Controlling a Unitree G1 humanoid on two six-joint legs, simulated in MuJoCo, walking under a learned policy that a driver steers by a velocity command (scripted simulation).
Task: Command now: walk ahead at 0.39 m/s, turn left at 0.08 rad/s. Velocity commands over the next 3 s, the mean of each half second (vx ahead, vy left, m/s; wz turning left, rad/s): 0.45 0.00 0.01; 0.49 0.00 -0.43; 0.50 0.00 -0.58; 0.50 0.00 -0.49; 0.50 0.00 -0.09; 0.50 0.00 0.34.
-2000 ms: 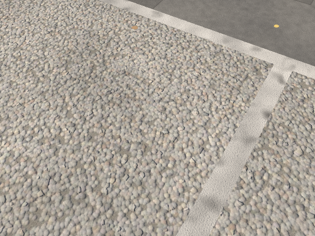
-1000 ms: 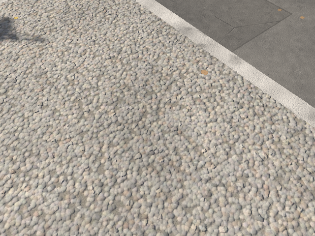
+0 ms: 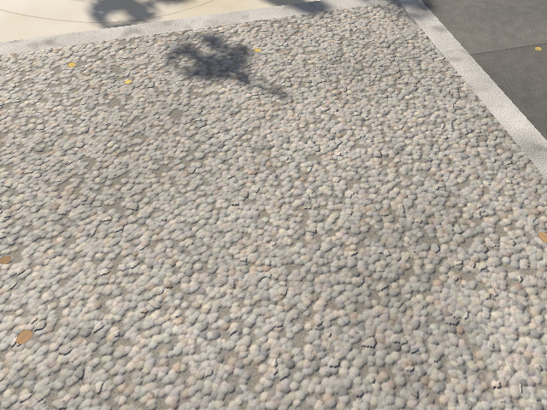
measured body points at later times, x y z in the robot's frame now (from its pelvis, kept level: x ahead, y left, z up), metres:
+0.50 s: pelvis +0.23 +0.01 -0.02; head +0.26 +0.00 +0.43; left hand +0.44 +0.23 -0.12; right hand +0.17 -0.25 -0.16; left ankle +0.04 +0.11 -0.75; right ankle +0.37 -0.08 -0.74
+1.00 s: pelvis +0.50 -0.02 -0.01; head +0.54 -0.04 +0.44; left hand +0.53 +0.26 -0.13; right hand +0.67 -0.29 -0.10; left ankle +0.69 +0.08 -0.71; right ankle +0.37 -0.07 -0.75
